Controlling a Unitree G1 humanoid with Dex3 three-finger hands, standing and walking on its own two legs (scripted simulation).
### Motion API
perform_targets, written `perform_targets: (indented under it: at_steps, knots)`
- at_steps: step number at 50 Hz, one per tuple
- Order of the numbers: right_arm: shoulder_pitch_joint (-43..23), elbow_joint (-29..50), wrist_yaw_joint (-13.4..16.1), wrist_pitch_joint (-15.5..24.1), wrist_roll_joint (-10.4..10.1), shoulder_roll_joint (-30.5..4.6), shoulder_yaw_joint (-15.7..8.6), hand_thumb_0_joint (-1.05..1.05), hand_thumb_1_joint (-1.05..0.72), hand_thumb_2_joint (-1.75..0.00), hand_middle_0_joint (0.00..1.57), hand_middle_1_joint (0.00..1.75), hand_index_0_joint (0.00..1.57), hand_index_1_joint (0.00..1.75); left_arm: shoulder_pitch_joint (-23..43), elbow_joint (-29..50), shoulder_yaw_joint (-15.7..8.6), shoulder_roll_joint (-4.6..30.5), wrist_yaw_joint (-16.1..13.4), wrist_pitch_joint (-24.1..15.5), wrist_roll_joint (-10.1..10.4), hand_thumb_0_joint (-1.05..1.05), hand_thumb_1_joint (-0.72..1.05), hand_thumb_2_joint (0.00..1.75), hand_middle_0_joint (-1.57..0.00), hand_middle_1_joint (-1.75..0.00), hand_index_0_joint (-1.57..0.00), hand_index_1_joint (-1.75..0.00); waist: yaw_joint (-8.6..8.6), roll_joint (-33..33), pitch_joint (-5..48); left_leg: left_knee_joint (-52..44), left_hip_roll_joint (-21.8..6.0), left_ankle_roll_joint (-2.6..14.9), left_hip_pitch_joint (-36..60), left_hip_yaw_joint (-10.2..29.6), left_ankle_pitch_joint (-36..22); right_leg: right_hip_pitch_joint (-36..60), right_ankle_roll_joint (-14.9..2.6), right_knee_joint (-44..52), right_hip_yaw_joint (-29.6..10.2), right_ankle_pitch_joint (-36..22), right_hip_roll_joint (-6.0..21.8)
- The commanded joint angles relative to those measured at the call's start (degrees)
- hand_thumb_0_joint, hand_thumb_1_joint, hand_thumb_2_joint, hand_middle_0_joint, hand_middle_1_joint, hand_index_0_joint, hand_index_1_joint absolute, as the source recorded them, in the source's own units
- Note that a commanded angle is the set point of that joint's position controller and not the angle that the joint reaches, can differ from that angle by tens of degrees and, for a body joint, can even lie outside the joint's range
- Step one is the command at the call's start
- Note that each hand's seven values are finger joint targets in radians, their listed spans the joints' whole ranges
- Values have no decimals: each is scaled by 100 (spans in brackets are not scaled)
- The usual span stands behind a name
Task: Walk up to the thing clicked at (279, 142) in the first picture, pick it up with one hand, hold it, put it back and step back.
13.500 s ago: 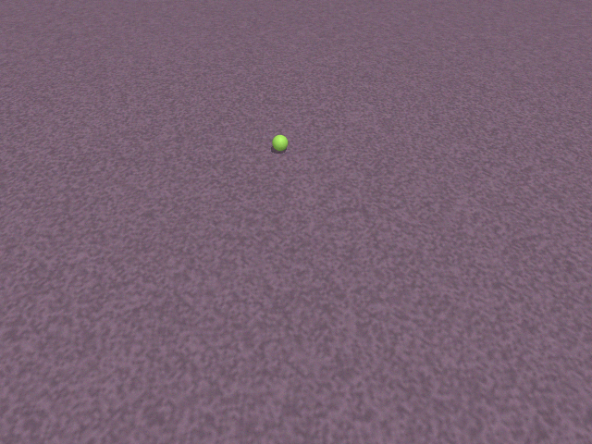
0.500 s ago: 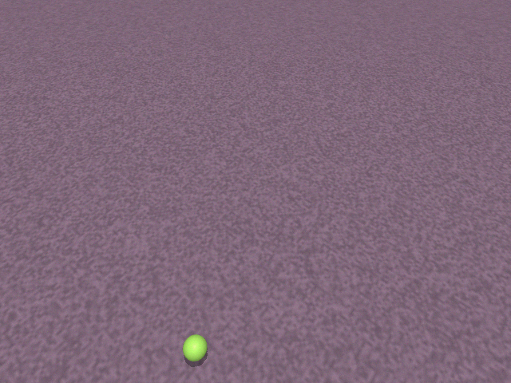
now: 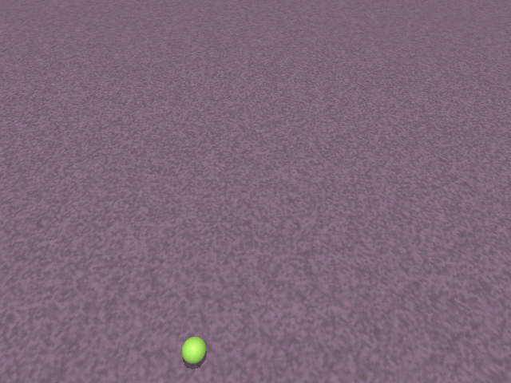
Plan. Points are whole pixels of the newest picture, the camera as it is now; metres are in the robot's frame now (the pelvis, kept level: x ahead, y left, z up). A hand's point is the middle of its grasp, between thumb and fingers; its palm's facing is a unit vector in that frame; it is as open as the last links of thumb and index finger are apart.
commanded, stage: stand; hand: left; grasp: from above
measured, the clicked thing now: (194, 349) +0.35 +0.21 -0.74
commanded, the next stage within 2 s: rise first in 0.14 s
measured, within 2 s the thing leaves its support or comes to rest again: neither
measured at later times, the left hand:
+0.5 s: hand out of the picture +0.15 +0.25 -0.17, palm faces -0.04 -0.94 -0.34, open 9.4 cm
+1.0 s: hand out of the picture +0.11 +0.26 -0.27, palm faces -0.22 -0.84 -0.50, open 14.0 cm
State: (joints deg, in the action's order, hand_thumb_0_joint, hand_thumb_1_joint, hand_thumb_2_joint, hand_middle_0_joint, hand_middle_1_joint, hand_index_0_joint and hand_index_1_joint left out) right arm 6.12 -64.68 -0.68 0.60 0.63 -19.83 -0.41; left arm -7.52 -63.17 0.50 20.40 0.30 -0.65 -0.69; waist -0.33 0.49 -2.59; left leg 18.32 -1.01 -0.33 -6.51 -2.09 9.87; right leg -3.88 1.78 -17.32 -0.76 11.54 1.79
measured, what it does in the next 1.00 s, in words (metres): lowers itself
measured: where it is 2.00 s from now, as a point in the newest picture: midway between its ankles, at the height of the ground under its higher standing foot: outside the picture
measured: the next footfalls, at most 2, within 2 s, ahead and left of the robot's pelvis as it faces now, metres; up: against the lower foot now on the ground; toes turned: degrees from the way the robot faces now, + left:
none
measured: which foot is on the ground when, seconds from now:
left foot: down 0.00-1.00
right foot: down 0.00-1.00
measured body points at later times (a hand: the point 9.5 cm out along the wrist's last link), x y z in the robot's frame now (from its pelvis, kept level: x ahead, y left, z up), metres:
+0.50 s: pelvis -0.02 +0.00 -0.03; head +0.04 +0.01 +0.42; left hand +0.15 +0.30 -0.15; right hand +0.08 -0.27 -0.14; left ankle +0.00 +0.12 -0.75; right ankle -0.02 -0.14 -0.75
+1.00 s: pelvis -0.03 +0.00 -0.12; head +0.09 +0.02 +0.31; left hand +0.12 +0.30 -0.24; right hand +0.17 -0.25 -0.22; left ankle +0.00 +0.12 -0.75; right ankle -0.02 -0.14 -0.75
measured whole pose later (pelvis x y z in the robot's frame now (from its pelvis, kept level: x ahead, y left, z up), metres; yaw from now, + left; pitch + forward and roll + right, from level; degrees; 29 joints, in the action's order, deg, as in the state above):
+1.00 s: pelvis -0.03 +0.00 -0.12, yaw +1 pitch +22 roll -2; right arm 8.5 -33.1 0.3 7.4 0.1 -13.6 -2.6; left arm -12.4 -30.4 -8.1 19.3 -0.2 4.1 -19.6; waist -0.8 0.4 7.9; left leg 73.1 -2.2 -0.8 -63.4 1.9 31.3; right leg -59.1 1.1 -71.8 1.3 34.1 0.8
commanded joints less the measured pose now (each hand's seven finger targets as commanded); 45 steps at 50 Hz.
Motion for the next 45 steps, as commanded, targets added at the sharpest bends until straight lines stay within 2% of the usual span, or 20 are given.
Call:
perform_targets:
  at_steps: [1,11,12,13,14,15,16,17,18,19,20,22,24,26,28,30,34,37,40,45]
  knots:
    - [-244,334,102,113,-17,-1242,-225,0,-90,-90,20,30,20,30,145,292,-257,1189,-94,-94,-1,0,90,90,-20,-30,-20,-30,17,-49,381,-186,-717,161,289,540,-1046,-176,-262,211,-402,-1027,610]
    - [-220,326,98,111,-11,-1250,-225,0,-90,-90,20,30,20,30,158,315,-266,1186,-84,-82,-1,0,90,90,-20,-30,-20,-30,8,-100,281,-281,-673,140,188,551,-670,-260,-269,273,-417,-734,590]
    - [-273,334,93,116,-8,-1283,-247,0,-94,-92,20,30,20,30,151,324,-270,1217,-90,-87,3,0,82,98,-16,-38,-14,-38,21,-130,404,-226,-701,148,335,549,-899,-210,-281,226,-416,-864,599]
    - [6,1974,198,397,-397,-305,40,0,-99,-93,20,30,20,30,2162,2334,-302,244,-167,-634,262,0,74,101,-18,-46,-14,-46,-676,-199,-36,227,29,91,-584,-73,-152,-1576,-213,-279,112,-535,-229]
    - [170,1794,272,402,-405,-559,-45,0,-96,-92,20,30,20,30,3159,2193,-480,677,-224,-617,264,0,66,98,-20,-54,-16,-54,-461,-19,266,305,36,84,-446,-23,-1,-1283,-214,-325,176,-328,-217]
    - [448,1567,293,335,-380,-612,-55,0,-96,-92,20,30,20,30,1790,708,-672,864,-232,-324,154,0,58,100,-16,-62,-12,-62,-415,78,98,426,86,94,-688,-39,188,-1372,-254,-375,219,-69,-244]
    - [474,1758,276,274,-368,-636,-142,0,-94,-92,20,30,20,30,1354,417,-732,846,-144,-236,100,0,50,96,-16,-67,-14,-70,-204,74,69,616,44,94,-961,-72,113,-1481,-260,-584,263,-31,-266]
    - [568,1862,313,285,-319,-650,-225,0,-94,-92,20,30,20,30,1681,584,-792,1084,-90,-248,-42,0,42,97,-12,-75,-11,-78,-239,171,519,844,65,120,-991,-47,-53,-1565,-256,-772,236,-180,-252]
    - [702,1937,352,330,-285,-666,-318,0,-94,-91,20,30,20,30,1898,910,-1062,1480,-56,-328,-144,0,34,97,-11,-83,-11,-84,-143,-22,1058,1023,73,98,-885,-19,-294,-1518,-254,-994,202,-454,-230]
    - [738,2107,321,363,-224,-646,-401,0,-95,-92,20,30,20,30,1456,790,-1219,1572,37,-301,-340,0,26,97,-9,-91,-10,-91,-78,-268,1420,1288,127,84,-984,-39,-531,-1489,-266,-1248,189,-671,-190]
    - [930,2121,274,368,-147,-608,-466,0,-97,-92,20,30,20,30,787,311,-1171,1243,131,-219,-499,0,18,97,-7,-99,-9,-97,-85,-16,1542,1580,135,88,-1224,7,-661,-1625,-255,-1510,204,-786,-196]
    - [906,2429,225,372,-134,-554,-527,0,-97,-92,20,30,20,30,278,603,-1293,1216,211,-148,-725,0,2,100,-6,-104,-7,-102,236,-321,1941,1747,184,19,-1267,5,-911,-1561,-300,-1759,233,-846,-223]
    - [751,2722,217,371,-156,-500,-527,0,-96,-92,20,30,20,30,500,971,-1218,1128,155,4,-869,0,-14,100,-4,-107,-6,-105,255,-517,1805,1745,166,-22,-1478,31,-625,-1807,-310,-1790,251,-458,-247]
    - [589,2999,189,363,-189,-463,-497,0,-95,-92,20,30,20,30,607,1113,-1040,877,99,234,-996,0,-30,101,-6,-107,-6,-106,134,-336,1445,1834,131,-5,-1828,81,-212,-2165,-316,-1834,288,-65,-273]
    - [470,3217,159,410,-190,-460,-504,0,-95,-92,20,30,20,30,738,1368,-1119,1006,23,379,-1071,0,-44,101,-7,-107,-7,-107,105,-217,1333,2088,82,8,-2227,126,149,-2540,-301,-2087,311,309,-298]
    - [568,3307,122,467,-184,-425,-512,0,-94,-91,20,30,20,30,616,1498,-1064,822,10,453,-1116,0,-52,99,-8,-108,-7,-108,14,-120,1346,2355,43,28,-2472,156,363,-2933,-300,-2377,319,529,-318]
    - [678,3487,113,649,-120,-352,-569,0,-92,-91,20,30,20,30,607,2209,-1331,980,-68,255,-1317,0,-54,100,-7,-107,-6,-107,-31,-148,1788,3114,19,40,-2944,193,438,-3586,-285,-3168,305,618,-310]
    - [645,3603,146,763,-87,-249,-562,0,-91,-91,20,30,20,30,182,2764,-1255,849,-99,108,-1512,0,-53,100,-6,-109,-6,-109,-32,-290,2172,3612,41,67,-3170,134,350,-3928,-281,-3601,221,462,-276]
    - [601,3687,185,809,-76,-277,-590,0,-91,-91,20,30,20,30,-52,3387,-1429,1062,-167,121,-1680,0,-54,101,-6,-109,-5,-110,-14,-493,2449,3908,24,70,-3335,149,284,-4223,-279,-3908,209,404,-263]
    - [452,3800,183,867,-84,-249,-579,0,-94,-91,20,30,20,30,-599,3908,-1319,861,-179,321,-1794,0,-55,101,-7,-107,-6,-108,-87,-429,2673,4475,-6,122,-3824,260,283,-4793,-271,-4410,237,462,-267]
